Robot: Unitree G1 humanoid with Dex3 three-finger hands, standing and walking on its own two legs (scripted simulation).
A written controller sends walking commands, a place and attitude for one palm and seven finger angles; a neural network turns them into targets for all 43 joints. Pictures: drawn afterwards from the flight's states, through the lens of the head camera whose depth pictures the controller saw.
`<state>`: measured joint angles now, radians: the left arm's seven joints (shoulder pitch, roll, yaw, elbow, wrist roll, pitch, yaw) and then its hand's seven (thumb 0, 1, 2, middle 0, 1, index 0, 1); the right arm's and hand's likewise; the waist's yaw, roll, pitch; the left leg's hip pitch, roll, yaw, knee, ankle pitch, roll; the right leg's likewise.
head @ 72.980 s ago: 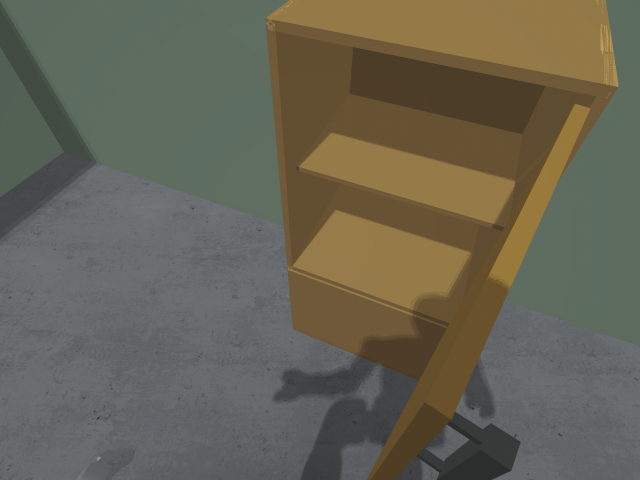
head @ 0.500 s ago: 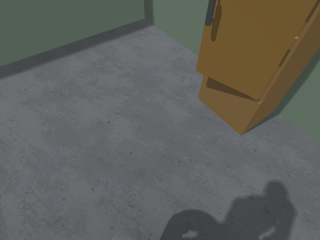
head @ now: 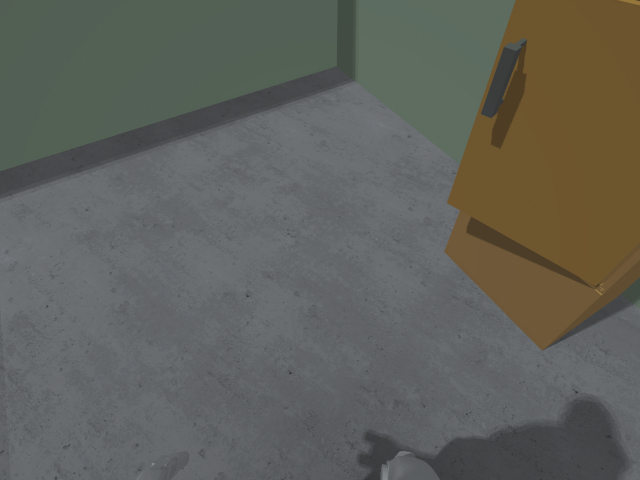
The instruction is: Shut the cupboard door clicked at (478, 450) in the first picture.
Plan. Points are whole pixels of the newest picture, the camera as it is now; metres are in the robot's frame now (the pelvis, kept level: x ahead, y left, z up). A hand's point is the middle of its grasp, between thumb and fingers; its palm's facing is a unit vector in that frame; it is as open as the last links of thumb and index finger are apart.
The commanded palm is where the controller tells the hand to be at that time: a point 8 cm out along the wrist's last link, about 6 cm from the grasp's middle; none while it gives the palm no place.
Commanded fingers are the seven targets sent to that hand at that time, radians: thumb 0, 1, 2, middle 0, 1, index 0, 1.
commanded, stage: walk to a spot facing it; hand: left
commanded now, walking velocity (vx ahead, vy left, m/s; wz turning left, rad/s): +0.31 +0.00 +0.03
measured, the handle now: (505, 78) +0.86 -0.35 +0.05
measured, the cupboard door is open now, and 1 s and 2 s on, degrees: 16 16 16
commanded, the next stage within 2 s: turn to face it in 0.08 s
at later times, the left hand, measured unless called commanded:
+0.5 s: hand (221, 472) +0.16 +0.16 -0.18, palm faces +0.01 -0.99 -0.15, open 7.3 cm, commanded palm none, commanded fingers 0.00 0.90 0.90 -0.20 -0.30 -0.20 -0.30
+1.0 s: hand (251, 295) +0.44 +0.15 -0.15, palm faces -0.38 -0.89 -0.26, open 7.4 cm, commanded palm none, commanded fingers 0.00 0.90 0.90 -0.20 -0.30 -0.20 -0.30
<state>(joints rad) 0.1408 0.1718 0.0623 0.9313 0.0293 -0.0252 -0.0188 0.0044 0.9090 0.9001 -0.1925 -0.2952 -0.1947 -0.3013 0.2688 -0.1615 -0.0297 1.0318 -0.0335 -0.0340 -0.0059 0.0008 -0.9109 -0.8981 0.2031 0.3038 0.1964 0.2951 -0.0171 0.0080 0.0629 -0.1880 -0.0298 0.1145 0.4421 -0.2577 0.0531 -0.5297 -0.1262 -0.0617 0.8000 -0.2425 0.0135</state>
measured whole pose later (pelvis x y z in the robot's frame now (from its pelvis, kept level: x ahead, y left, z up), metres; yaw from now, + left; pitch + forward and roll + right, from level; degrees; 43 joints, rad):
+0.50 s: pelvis +0.20 -0.01 +0.00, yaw -6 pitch +1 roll -2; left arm 0.37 0.13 0.06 1.07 0.02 -0.01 0.01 0.00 0.92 0.90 -0.20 -0.30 -0.20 -0.30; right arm 0.12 -0.17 -0.02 0.97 -0.01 -0.01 -0.02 0.00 -0.91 -0.90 0.20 0.30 0.19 0.29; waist 0.04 0.00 0.09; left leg -0.37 0.05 0.08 0.58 -0.20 -0.04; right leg -0.18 0.02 -0.03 0.48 -0.31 0.00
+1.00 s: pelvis +0.23 +0.01 +0.00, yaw -24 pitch +0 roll -1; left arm 0.10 0.25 0.10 0.87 0.03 0.07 -0.03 0.01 0.91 0.90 -0.19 -0.30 -0.19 -0.30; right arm 0.26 -0.23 -0.05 0.96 -0.04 0.02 -0.02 0.00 -0.91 -0.90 0.20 0.30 0.20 0.30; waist -0.04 0.03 0.08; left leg -0.22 0.15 0.38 0.56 -0.31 0.05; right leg -0.40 -0.06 -0.08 0.81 -0.38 0.03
